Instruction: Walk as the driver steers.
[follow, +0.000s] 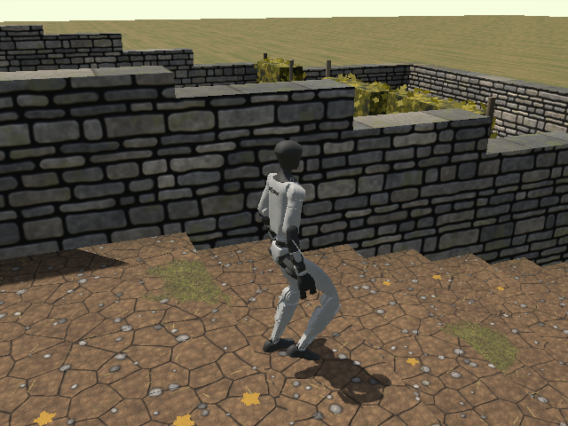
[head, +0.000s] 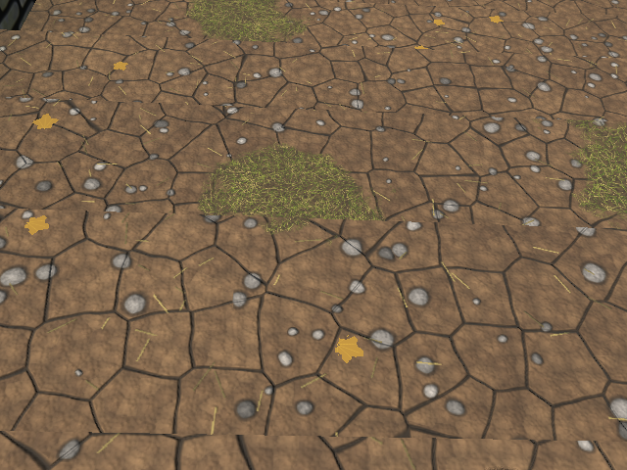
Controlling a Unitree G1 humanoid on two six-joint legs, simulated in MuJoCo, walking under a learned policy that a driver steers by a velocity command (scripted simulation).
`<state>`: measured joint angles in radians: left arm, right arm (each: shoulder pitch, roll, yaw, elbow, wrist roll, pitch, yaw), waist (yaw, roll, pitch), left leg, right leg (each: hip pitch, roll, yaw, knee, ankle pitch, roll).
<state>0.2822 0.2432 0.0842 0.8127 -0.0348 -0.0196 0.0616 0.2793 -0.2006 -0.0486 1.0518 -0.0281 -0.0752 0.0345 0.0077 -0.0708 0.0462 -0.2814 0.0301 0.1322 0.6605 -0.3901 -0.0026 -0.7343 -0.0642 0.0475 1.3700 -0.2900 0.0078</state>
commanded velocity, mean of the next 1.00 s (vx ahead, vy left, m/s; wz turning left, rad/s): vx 0.07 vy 0.00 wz -0.49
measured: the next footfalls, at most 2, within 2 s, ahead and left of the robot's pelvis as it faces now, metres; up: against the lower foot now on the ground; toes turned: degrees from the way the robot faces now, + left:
right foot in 0.20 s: +0.24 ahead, -0.09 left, +0.00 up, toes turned -7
left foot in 0.74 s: +0.27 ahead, +0.13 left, +0.00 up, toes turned -31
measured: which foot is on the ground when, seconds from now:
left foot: down 0.00-0.20, up 0.22-0.72, down 0.74-1.00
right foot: up 0.00-0.18, down 0.20-0.74, up 0.76-1.00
